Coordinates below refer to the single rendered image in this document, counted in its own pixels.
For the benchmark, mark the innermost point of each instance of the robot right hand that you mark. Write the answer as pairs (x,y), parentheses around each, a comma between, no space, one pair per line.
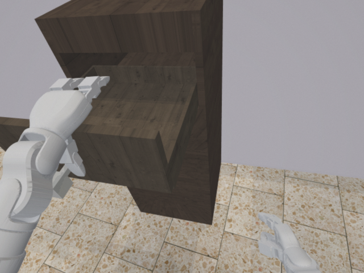
(274,245)

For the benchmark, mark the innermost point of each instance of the left robot forearm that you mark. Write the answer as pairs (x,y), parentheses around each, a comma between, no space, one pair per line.
(26,191)

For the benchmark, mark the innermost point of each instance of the cabinet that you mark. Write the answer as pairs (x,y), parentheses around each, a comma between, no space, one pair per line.
(83,33)

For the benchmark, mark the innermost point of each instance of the right robot forearm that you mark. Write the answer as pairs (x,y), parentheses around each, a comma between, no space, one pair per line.
(297,260)

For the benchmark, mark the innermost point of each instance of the handle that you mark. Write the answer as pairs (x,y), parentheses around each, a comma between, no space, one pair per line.
(61,183)

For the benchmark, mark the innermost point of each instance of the drawer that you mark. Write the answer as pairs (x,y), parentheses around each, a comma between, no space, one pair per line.
(138,130)

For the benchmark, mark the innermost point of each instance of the robot left hand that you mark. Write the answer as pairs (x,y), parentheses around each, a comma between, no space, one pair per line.
(63,110)

